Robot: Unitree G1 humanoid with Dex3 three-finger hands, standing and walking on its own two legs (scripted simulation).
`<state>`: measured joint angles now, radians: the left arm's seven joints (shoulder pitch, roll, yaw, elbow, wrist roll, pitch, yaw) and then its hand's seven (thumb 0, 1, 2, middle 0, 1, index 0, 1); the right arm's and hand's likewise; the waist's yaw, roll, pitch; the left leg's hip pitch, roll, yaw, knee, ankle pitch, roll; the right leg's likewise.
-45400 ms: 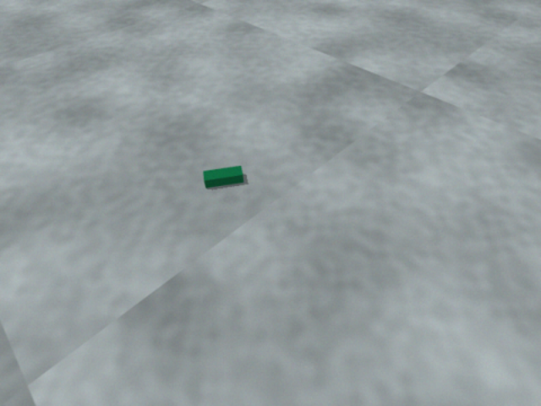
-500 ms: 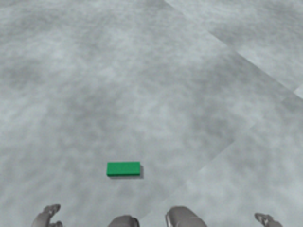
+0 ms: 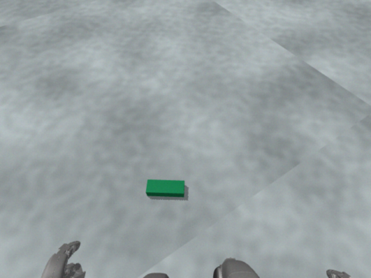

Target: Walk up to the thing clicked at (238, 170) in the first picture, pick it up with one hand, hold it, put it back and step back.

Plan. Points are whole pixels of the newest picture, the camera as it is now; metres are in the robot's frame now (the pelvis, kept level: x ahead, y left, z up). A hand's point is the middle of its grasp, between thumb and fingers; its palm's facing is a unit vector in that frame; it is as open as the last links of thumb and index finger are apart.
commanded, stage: step back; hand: left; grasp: from above
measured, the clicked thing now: (165, 188) +0.58 +0.13 -0.73
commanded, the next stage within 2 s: none
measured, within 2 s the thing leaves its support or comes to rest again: neither
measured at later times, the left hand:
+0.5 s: hand out of the picture -0.09 +0.24 -0.13, palm faces -0.08 -0.91 -0.40, open 7.4 cm
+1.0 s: hand out of the picture -0.22 +0.23 -0.14, palm faces -0.03 -0.93 -0.37, open 7.4 cm
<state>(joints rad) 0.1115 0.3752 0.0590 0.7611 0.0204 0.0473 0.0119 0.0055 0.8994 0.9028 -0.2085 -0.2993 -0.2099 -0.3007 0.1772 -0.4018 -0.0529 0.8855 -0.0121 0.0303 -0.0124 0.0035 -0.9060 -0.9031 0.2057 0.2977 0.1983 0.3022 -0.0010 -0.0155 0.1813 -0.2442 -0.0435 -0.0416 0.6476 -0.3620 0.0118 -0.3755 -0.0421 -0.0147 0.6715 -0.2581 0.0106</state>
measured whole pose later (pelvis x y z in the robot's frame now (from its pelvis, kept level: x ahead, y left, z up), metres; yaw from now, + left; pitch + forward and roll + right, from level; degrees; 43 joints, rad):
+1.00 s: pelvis -0.34 -0.03 +0.01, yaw -2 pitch -2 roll -1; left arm 0.14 0.39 0.07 0.82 0.01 0.06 0.01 0.00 0.90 0.90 -0.21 -0.30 -0.21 -0.30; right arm 0.11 -0.37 -0.04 0.83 -0.04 0.04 -0.01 0.00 -0.90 -0.90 0.21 0.30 0.20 0.30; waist 0.01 -0.02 0.17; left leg -0.36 0.03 0.00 0.61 -0.22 0.02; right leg -0.37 0.06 0.08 1.04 -0.53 0.02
